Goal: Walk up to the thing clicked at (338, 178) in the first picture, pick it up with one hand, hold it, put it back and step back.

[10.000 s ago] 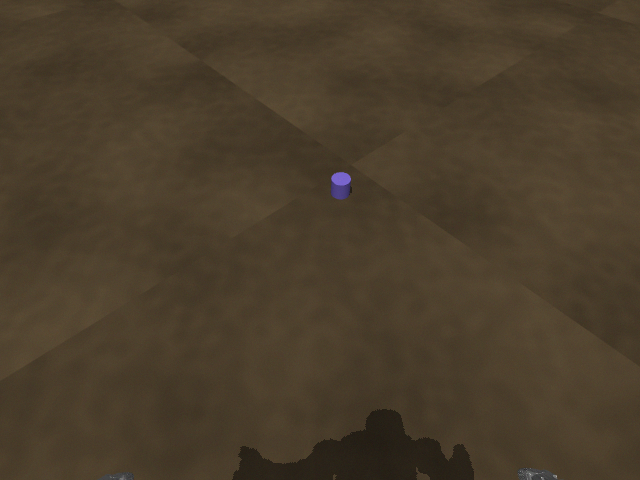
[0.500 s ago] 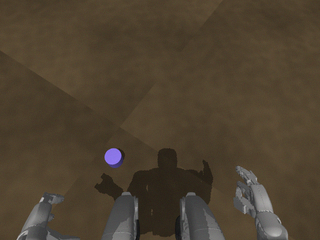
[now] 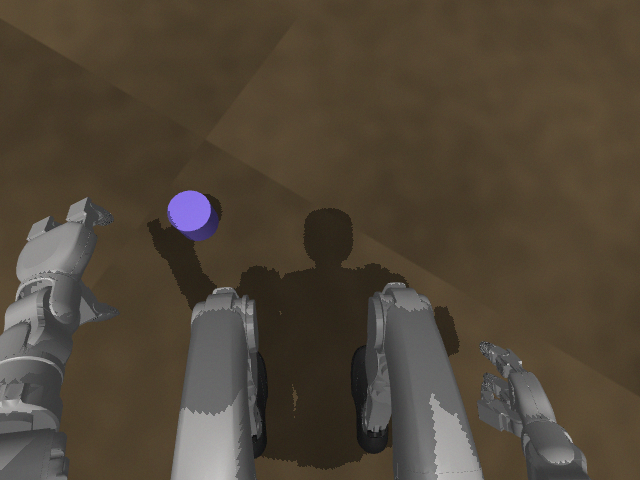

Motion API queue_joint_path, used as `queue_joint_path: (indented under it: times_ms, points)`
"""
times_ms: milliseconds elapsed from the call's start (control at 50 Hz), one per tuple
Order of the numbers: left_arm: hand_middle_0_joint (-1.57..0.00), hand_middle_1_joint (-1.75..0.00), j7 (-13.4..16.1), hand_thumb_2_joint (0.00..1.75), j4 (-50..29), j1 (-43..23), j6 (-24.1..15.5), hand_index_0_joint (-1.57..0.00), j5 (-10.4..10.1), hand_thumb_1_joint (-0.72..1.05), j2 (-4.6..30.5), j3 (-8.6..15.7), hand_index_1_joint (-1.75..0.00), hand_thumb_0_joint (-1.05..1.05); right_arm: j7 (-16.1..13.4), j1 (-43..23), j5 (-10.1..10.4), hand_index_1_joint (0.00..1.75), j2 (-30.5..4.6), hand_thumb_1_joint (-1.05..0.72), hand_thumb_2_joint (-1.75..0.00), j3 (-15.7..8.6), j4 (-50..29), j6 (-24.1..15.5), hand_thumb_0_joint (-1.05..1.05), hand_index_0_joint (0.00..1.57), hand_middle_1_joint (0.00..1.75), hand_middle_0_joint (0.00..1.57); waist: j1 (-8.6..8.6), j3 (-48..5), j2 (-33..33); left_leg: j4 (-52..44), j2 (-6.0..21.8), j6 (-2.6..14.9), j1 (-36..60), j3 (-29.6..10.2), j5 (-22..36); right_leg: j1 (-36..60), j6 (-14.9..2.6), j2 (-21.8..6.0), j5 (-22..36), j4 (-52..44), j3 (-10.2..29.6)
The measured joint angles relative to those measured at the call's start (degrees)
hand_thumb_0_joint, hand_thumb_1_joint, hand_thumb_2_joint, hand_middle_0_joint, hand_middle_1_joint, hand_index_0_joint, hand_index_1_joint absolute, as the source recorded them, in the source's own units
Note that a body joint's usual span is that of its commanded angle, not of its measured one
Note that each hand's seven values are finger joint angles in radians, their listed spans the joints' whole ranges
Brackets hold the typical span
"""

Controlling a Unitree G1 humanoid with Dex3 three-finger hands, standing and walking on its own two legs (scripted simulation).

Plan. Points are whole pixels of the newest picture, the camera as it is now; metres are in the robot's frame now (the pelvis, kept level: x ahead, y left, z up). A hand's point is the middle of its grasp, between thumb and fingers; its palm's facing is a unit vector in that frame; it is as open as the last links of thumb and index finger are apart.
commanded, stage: rise first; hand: left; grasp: from above
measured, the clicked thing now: (194, 216) +0.50 +0.25 -0.41
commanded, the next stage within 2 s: approach in 1.28 s
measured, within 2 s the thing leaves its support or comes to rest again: neither
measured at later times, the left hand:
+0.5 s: hand (123, 240) +0.41 +0.31 -0.23, palm faces -0.46 -0.09 -0.89, open 14.2 cm
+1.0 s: hand (140, 227) +0.44 +0.30 -0.27, palm faces -0.45 -0.04 -0.89, open 14.2 cm
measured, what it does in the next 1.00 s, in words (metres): lowers itself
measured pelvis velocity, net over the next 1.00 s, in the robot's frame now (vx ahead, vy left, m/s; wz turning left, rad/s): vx -0.01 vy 0.01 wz -0.07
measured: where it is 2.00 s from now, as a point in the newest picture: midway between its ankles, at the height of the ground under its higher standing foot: (311, 419)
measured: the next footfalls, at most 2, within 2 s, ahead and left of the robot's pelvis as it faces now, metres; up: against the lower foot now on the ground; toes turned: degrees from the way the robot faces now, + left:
none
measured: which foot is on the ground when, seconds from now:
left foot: down 0.00-1.00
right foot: down 0.00-1.00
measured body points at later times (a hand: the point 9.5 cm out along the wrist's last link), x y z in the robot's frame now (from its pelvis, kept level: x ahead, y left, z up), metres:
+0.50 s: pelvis -0.01 +0.01 -0.08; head +0.21 +0.06 +0.31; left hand +0.43 +0.31 -0.18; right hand +0.07 -0.28 -0.19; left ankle +0.08 +0.12 -0.42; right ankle +0.08 -0.12 -0.42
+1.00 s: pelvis -0.01 +0.01 -0.11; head +0.23 +0.06 +0.27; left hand +0.46 +0.30 -0.22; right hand +0.05 -0.27 -0.22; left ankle +0.08 +0.12 -0.42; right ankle +0.08 -0.12 -0.42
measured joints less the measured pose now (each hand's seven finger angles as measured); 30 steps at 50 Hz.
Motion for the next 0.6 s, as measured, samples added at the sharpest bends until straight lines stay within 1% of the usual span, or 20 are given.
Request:
queue_joint_path:
  times_ms: [100, 180, 260, 380, 500, 600]
  points:
    - [-0.07, -1.07, 1.0, 1.05, 5.0, -5.2, -2.3, -0.06, 4.4, -0.54, 2.2, -0.1, -1.08, -0.01, 0.4, 2.0, -0.6, 0.3, 0.7, -0.87, -0.89, 0.4, 1.5, 1.3, 0.01, 0.2, 0.3, 0.21, -1.27, 0.3, -0.1, 3.9, 0.1, 0.23, -4.1, -0.7, 0.3, -3.7, 0.07, 0.1, 0.5, 3.4, -0.5]
    - [-0.07, -1.06, 2.1, 1.06, 9.2, -8.5, -3.9, -0.06, 8.3, -0.54, 4.2, 0.2, -1.07, 0.0, 0.8, 3.2, -1.0, 0.3, 0.7, -0.87, -0.89, 0.9, 2.0, 2.3, 0.01, 0.2, 0.3, 0.21, -2.6, 0.5, -0.2, 6.5, 0.1, 0.48, -6.7, -1.2, 0.3, -5.9, 0.24, 0.2, 0.7, 5.5, -0.8]
    - [-0.07, -1.05, 3.9, 1.06, 12.4, -11.1, -4.9, -0.06, 11.8, -0.54, 5.7, 0.0, -1.06, 0.0, 1.3, 4.0, -1.5, 0.3, 0.4, -0.88, -0.9, 1.0, 2.3, 3.4, 0.01, 0.2, 0.3, 0.21, -3.61, 0.8, -0.4, 8.7, 0.1, 0.81, -9.0, -1.5, 0.3, -7.8, 0.52, 0.2, 0.7, 7.3, -1.0]
    - [-0.07, -1.03, 6.7, 1.05, 15.9, -14.4, -5.9, -0.07, 16.5, -0.55, 7.0, -0.6, -1.04, 0.0, 2.2, 3.9, -2.5, 0.3, 0.1, -0.89, -0.9, 1.4, 2.7, 4.8, 0.01, 0.2, 0.3, 0.21, -4.67, 1.5, -1.1, 11.6, -0.1, 1.26, -11.9, -1.8, 0.1, -10.1, 0.96, 0.1, 0.4, 9.7, -1.1]
    - [-0.08, -1.0, 9.2, 1.05, 18.4, -17.4, -6.0, -0.07, 20.1, -0.55, 7.5, -0.9, -1.02, 0.0, 3.1, 2.9, -3.6, 0.3, 0.2, -0.9, -0.9, 1.8, 2.8, 5.6, 0.01, 0.2, 0.3, 0.21, -5.52, 2.3, -1.4, 13.9, -0.4, 1.53, -14.2, -1.8, -0.1, -12.0, 1.27, -0.1, 0.1, 11.9, -1.1]
    - [-0.08, -0.99, 10.7, 1.04, 20.7, -19.5, -6.0, -0.08, 22.4, -0.55, 8.1, -0.9, -1.0, 0.0, 3.7, 2.1, -4.5, 0.3, 0.6, -0.9, -0.9, 2.2, 2.7, 5.9, 0.01, 0.2, 0.3, 0.21, -5.95, 2.8, -1.4, 15.4, -0.4, 1.62, -15.7, -2.0, -0.2, -13.5, 1.33, -0.1, 0.0, 13.3, -1.1]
